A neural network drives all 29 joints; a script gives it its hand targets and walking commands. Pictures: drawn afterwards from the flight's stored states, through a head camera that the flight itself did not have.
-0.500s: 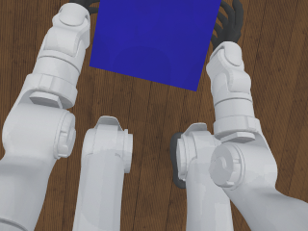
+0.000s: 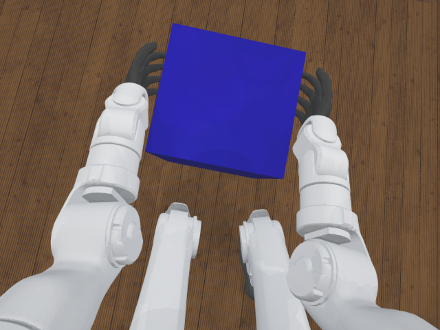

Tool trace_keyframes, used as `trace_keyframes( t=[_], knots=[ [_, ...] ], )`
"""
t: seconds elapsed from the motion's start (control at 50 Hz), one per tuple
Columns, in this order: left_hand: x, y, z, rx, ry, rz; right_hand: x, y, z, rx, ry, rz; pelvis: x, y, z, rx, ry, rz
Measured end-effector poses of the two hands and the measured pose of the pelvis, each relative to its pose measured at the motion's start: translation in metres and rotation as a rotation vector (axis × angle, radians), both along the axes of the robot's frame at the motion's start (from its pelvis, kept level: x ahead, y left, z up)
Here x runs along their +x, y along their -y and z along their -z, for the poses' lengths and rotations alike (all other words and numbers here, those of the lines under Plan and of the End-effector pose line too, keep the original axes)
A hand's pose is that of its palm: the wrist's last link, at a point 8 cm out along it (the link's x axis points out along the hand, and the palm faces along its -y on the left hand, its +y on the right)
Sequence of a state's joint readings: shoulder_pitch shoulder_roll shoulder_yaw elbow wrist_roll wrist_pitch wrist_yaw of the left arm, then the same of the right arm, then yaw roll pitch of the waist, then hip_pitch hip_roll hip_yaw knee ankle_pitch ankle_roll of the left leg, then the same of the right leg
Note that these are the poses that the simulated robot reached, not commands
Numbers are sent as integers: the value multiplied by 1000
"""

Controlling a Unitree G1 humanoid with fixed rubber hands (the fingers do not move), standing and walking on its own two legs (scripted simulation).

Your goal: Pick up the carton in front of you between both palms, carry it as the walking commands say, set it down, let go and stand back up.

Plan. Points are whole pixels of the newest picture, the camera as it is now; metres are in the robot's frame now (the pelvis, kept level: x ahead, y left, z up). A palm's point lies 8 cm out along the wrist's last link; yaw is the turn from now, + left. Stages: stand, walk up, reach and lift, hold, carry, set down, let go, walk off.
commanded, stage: reach and lift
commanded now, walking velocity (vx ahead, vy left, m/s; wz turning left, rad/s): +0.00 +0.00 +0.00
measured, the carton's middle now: (222, 118) +0.48 +0.02 -0.14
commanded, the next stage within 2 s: none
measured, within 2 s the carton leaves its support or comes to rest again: neither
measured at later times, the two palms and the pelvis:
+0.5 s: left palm (107, 67) +0.44 +0.16 +0.09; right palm (386, 95) +0.44 -0.13 +0.11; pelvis +0.05 +0.00 +0.14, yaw +2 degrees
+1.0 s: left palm (13, 0) +0.40 +0.15 +0.24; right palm out of the picture +0.41 -0.14 +0.25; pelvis +0.10 -0.01 +0.26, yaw +2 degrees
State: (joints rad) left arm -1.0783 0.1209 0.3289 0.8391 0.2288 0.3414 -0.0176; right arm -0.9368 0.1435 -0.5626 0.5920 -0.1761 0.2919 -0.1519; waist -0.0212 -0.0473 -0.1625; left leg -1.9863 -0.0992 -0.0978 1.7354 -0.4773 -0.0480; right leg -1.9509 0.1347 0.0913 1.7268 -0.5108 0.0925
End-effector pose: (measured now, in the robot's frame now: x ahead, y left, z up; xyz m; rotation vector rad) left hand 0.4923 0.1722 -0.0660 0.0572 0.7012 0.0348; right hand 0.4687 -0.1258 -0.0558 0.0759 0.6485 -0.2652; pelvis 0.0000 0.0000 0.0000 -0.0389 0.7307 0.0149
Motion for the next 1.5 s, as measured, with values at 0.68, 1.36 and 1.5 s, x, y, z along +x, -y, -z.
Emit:
trace_keyframes(
  t=[0.68,1.36,1.5],
  knots=[
    [-67,11,-212,-28,-5,-101,-41,12,-215,0,-4,-73,71,5,-187,32,298,-19],
    [-119,21,-358,17,-19,-139,-74,20,-358,-60,-24,-186,91,9,-273,57,782,-22],
    [-117,20,-362,12,-3,-143,-73,20,-362,-58,-8,-173,86,8,-272,56,784,-21]
  ],
)
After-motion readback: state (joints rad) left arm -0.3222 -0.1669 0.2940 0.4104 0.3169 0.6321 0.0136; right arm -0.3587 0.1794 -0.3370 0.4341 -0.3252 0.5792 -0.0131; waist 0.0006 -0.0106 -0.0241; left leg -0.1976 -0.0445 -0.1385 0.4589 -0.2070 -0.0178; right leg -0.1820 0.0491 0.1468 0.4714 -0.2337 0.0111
